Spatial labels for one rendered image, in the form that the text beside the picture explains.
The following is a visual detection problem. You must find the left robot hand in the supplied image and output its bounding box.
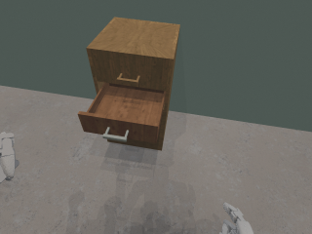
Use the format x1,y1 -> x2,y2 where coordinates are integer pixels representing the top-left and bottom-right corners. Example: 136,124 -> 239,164
0,132 -> 20,184

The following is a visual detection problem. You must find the handle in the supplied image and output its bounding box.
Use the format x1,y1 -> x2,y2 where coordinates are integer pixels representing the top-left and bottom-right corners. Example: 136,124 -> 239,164
116,77 -> 139,85
102,127 -> 129,142

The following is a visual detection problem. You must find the cabinet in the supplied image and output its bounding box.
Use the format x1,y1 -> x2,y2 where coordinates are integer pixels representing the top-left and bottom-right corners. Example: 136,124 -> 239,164
86,17 -> 180,151

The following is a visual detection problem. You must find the right robot hand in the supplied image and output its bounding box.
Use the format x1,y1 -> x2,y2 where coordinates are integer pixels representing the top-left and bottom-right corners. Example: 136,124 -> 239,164
219,202 -> 254,234

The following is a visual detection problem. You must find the drawer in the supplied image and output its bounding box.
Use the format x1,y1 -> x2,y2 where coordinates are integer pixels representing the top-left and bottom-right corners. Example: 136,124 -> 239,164
78,82 -> 166,143

